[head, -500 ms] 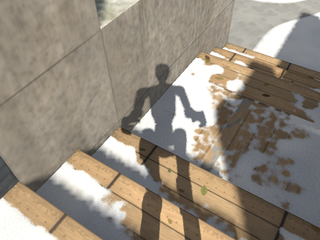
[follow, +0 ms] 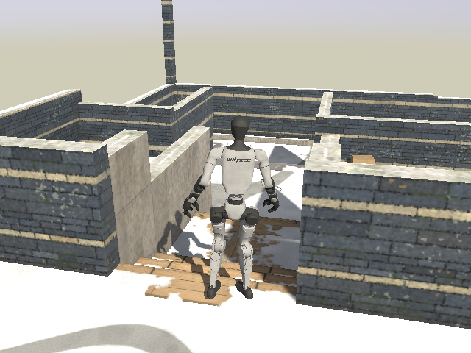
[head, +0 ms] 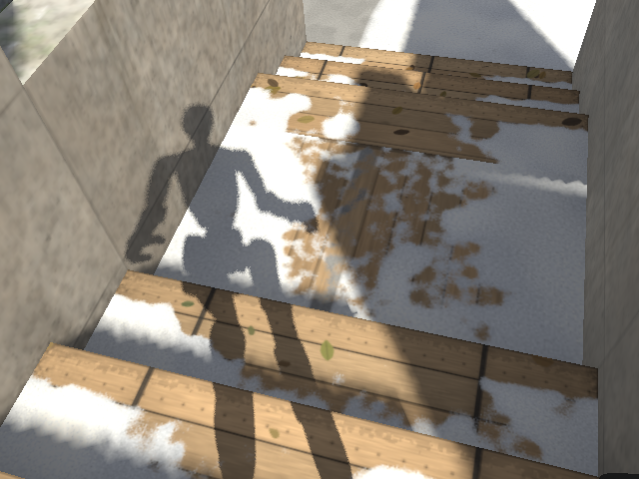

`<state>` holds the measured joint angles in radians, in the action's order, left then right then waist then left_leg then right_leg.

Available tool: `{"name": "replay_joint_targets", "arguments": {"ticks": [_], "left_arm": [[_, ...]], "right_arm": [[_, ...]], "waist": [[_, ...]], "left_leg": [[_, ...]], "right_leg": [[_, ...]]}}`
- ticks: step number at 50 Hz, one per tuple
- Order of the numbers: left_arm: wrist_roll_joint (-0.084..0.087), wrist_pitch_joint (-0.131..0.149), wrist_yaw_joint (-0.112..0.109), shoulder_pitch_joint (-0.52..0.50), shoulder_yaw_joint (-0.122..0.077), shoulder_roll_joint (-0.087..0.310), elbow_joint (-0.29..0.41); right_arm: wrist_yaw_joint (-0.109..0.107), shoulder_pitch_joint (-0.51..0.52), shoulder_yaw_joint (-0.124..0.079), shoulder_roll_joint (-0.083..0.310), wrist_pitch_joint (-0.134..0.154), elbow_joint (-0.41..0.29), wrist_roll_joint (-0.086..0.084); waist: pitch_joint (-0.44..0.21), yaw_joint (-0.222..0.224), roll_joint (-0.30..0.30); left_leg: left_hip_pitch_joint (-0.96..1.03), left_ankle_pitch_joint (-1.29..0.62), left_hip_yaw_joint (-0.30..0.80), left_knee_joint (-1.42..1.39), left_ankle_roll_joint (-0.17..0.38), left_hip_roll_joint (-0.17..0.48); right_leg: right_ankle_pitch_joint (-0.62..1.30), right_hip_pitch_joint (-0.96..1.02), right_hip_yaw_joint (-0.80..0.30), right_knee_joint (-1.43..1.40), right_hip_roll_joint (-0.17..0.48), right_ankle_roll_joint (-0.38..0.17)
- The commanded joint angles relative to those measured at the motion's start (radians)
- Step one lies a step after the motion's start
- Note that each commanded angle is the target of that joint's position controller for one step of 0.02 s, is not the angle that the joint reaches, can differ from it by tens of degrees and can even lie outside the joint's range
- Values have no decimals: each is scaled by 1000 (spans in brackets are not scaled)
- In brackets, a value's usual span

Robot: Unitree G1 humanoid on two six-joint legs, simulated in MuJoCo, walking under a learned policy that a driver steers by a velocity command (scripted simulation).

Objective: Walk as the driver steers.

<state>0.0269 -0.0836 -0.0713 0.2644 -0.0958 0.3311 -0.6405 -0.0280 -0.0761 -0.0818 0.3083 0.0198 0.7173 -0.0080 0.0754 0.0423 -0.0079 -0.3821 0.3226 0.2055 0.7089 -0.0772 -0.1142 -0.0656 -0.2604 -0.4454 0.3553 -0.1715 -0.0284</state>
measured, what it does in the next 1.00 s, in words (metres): steps on the spot: left foot, then right foot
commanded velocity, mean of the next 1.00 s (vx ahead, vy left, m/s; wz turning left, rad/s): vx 0.00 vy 0.00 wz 0.08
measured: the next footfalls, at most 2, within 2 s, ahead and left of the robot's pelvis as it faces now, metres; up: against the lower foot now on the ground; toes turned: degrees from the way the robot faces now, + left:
left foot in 0.12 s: +0.07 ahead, +0.13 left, +0.00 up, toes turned -18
right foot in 0.56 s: -0.03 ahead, -0.09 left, +0.00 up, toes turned -8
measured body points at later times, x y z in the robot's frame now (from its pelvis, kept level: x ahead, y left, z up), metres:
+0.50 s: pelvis -0.01 +0.04 -0.01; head +0.02 +0.05 +0.44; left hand +0.19 +0.28 -0.12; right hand +0.00 -0.23 -0.13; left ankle +0.03 +0.14 -0.75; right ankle -0.08 -0.11 -0.72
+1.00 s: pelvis -0.01 +0.06 -0.03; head +0.04 +0.08 +0.42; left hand +0.10 +0.36 -0.15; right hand +0.19 -0.21 -0.10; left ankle +0.01 +0.15 -0.75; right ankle -0.07 -0.09 -0.73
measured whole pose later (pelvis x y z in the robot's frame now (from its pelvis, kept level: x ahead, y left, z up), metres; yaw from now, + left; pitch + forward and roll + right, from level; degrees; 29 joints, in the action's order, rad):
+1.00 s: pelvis -0.01 +0.06 -0.03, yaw +10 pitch +1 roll -1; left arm 0.01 -0.03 0.00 0.11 -0.08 0.33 -0.76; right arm 0.00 -0.20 -0.08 0.33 -0.10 0.55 -0.03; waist 0.09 -0.01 0.03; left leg -0.39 0.28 -0.08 0.65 0.05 0.01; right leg -0.49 -0.25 0.18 0.78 0.13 0.05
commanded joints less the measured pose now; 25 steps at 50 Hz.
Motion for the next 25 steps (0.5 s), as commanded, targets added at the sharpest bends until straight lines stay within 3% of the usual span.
{"name": "replay_joint_targets", "arguments": {"ticks": [1, 4, 5, 6, 7, 8, 9, 10, 11, 13, 15, 18, 19, 21, 22, 23, 25], "left_arm": [[-2, 5, -7, -28, -54, 187, 87], [8, 2, -2, -75, -46, 175, 117], [13, 1, 0, -42, -37, 149, 114], [9, -2, 6, 30, -22, 96, 99], [14, -2, 6, 73, -20, 89, 103], [8, 16, 13, 24, -46, 170, 124], [-11, 18, 12, 35, -61, 229, 89], [-20, 15, 14, 58, -56, 207, 59], [-18, 7, 13, 100, -57, 213, 30], [-21, 13, 11, 89, -42, 186, 35], [-7, 23, 3, 45, -23, 161, 46], [0, 36, -2, -11, -6, 135, 48], [-5, 43, -1, -29, 4, 115, 46], [-26, 53, 8, -29, 31, 56, 29], [-29, 58, 14, -40, 37, 46, 23], [-24, 65, 19, -55, 34, 63, 17], [-10, 81, 24, -38, 25, 95, -5]], "right_arm": [[21, 6, -24, 88, 36, -58, 3], [25, -53, -37, 107, 37, -39, -4], [22, -68, -40, 110, 30, -30, -2], [18, -83, -40, 128, 15, -36, 16], [14, -68, -35, 166, -1, -59, 47], [19, -42, -40, 183, 1, -61, 76], [11, 41, -27, 142, 2, -79, 64], [0, 69, -12, 112, -6, -84, 55], [-9, 90, 1, 95, -13, -100, 50], [-16, 46, 20, 86, -22, -93, 40], [-18, -22, 26, 89, -32, -76, 37], [-16, -102, 19, 114, -37, -55, 31], [-12, -122, 21, 110, -35, -45, 27], [4, -92, 37, 76, -28, -32, 19], [11, -95, 30, 102, -30, -25, 14], [15, -132, 15, 149, -36, -15, 9], [14, -166, -1, 193, -49, -13, -4]], "waist": [[-178, -17, 184], [-181, -59, 190], [-201, -59, 113], [-245, -38, -57], [-191, -15, -202], [-102, -19, -258], [-32, 4, -178], [-19, 5, -125], [-14, 13, -122], [-16, -11, -88], [-17, -44, -89], [-39, -93, -112], [-51, -103, -119], [-75, -77, -153], [-58, -84, -189], [-35, -104, -209], [-35, -97, -183]], "left_leg": [[53, -45, -4, -119, 21, -12], [242, -178, -22, -300, 49, 32], [360, -241, -11, -373, 76, 87], [472, -188, 127, -405, 144, 252], [406, -272, 248, -405, 229, 393], [234, -145, 376, -503, 312, 478], [143, -66, 279, -512, 298, 414], [99, -85, 185, -491, 274, 344], [73, -124, 121, -481, 257, 311], [58, -194, 69, -474, 283, 298], [137, -189, 47, -464, 298, 288], [284, -142, 69, -453, 315, 302], [303, -118, 90, -451, 318, 300], [262, -52, 84, -458, 297, 270], [215, -45, 84, -462, 296, 251], [197, -52, 114, -457, 309, 251], [219, -140, 203, -444, 324, 272]], "right_leg": [[17, 143, -296, -56, 228, -140], [-93, 9, -322, -28, 193, -102], [-302, -73, -276, 37, 135, -65], [-519, -172, -124, 245, 26, -30], [-591, -300, 58, 484, -75, 4], [-545, -371, 118, 620, -10, 42], [-446, -342, 164, 743, 57, 62], [-377, -324, 203, 857, 58, 74], [-361, -313, 221, 951, 46, 87], [-320, -311, 274, 1076, 62, 108], [-306, -358, 300, 1032, 86, 123], [-307, -383, 296, 839, 121, 133], [-315, -354, 284, 746, 135, 130], [-334, -197, 336, 484, 198, 120], [-377, -126, 385, 385, 185, 120], [-407, -105, 416, 332, 154, 122], [-340, -70, 406, 187, 121, 100]]}}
